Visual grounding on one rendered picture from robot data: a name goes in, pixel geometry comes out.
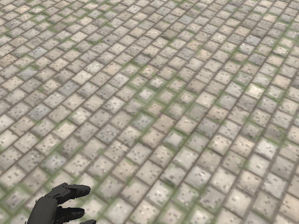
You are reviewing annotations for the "left robot hand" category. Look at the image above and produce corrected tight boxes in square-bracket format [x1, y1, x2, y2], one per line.
[24, 182, 96, 224]

